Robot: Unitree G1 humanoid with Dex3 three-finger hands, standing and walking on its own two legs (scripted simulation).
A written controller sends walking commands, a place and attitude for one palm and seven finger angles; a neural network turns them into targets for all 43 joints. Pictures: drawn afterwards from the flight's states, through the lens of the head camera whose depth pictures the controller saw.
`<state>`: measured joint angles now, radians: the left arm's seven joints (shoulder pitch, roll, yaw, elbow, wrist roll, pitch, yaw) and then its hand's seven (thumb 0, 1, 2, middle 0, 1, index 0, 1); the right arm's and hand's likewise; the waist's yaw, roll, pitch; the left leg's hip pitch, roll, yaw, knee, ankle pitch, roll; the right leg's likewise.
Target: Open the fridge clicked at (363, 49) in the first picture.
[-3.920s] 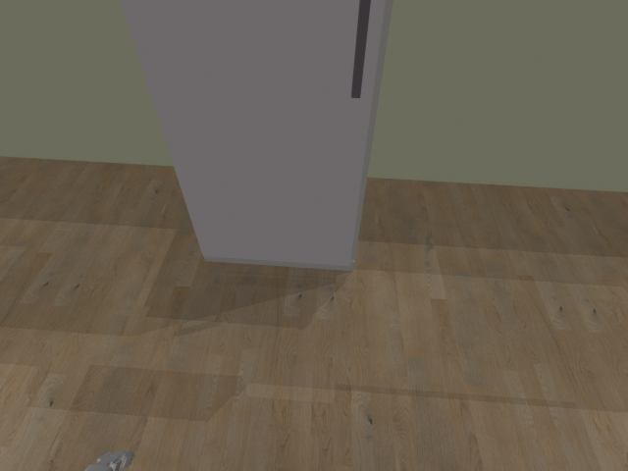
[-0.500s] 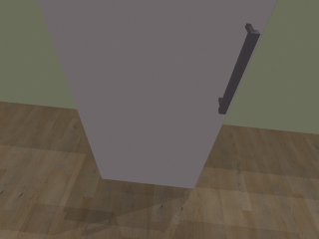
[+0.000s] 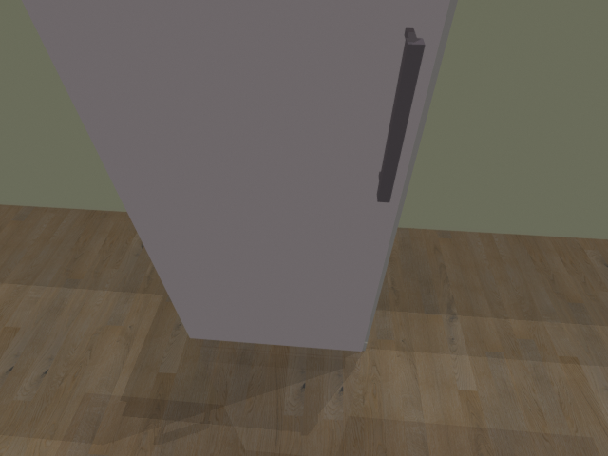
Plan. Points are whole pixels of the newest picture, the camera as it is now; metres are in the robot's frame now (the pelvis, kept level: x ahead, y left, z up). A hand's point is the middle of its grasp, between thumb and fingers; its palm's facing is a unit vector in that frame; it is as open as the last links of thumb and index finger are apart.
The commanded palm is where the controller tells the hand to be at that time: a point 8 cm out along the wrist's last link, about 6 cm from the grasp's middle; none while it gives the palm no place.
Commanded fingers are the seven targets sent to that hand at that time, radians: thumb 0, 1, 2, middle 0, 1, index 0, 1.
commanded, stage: come to a stop and stand still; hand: right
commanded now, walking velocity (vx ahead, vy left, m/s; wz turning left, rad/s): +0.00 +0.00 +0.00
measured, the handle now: (395, 125) +0.54 -0.11 +0.18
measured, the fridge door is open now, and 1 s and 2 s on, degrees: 0 0 0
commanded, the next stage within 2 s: look again from close up in 0.44 s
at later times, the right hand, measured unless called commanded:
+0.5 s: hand out of the picture -0.03 -0.17 -0.17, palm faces +0.01 +0.98 -0.19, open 7.4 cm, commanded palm none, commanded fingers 0.00 -0.90 -0.90 0.20 0.30 0.20 0.30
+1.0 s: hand out of the picture -0.02 -0.12 -0.17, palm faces +0.03 +0.98 -0.18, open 7.4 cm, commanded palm none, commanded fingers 0.00 -0.90 -0.90 0.20 0.30 0.20 0.30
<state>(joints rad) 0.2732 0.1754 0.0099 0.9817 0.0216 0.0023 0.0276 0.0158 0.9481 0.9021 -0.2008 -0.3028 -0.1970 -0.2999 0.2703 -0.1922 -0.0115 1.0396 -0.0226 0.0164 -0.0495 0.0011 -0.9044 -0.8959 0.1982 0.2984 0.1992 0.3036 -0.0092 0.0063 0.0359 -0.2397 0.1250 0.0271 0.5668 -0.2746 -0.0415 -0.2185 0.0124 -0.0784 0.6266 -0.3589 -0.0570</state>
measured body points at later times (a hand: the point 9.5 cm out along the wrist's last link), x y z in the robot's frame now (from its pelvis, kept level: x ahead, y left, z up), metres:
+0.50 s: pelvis -0.02 +0.00 +0.01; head -0.02 -0.01 +0.46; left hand +0.00 +0.23 -0.14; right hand -0.02 -0.22 -0.15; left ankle +0.02 +0.19 -0.73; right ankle -0.01 -0.08 -0.73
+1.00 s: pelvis -0.02 +0.05 +0.01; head -0.03 +0.04 +0.46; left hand -0.02 +0.27 -0.15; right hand -0.02 -0.17 -0.15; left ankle +0.02 +0.19 -0.73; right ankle -0.01 -0.08 -0.73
